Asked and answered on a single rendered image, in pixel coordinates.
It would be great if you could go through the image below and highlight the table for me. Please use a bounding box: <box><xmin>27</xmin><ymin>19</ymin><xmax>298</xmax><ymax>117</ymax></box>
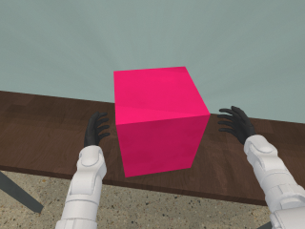
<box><xmin>0</xmin><ymin>91</ymin><xmax>305</xmax><ymax>229</ymax></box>

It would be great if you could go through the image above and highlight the right robot upper arm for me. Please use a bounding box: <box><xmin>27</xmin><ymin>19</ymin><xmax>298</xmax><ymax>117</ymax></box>
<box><xmin>269</xmin><ymin>206</ymin><xmax>305</xmax><ymax>229</ymax></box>

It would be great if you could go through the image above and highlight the carton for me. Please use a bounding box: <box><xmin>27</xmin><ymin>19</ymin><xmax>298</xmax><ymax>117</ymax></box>
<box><xmin>113</xmin><ymin>66</ymin><xmax>211</xmax><ymax>177</ymax></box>

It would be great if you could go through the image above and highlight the left robot forearm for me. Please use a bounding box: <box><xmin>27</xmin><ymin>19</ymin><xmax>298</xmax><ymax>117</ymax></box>
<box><xmin>54</xmin><ymin>145</ymin><xmax>107</xmax><ymax>229</ymax></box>

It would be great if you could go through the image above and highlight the left robot hand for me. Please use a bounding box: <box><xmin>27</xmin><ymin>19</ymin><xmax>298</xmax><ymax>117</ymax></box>
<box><xmin>84</xmin><ymin>111</ymin><xmax>110</xmax><ymax>148</ymax></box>

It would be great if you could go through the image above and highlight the right robot hand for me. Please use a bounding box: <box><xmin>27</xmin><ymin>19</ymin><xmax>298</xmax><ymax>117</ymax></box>
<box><xmin>217</xmin><ymin>106</ymin><xmax>256</xmax><ymax>145</ymax></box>

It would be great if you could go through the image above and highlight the right robot forearm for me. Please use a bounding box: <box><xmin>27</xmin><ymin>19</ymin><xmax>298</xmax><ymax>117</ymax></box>
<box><xmin>244</xmin><ymin>135</ymin><xmax>305</xmax><ymax>214</ymax></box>

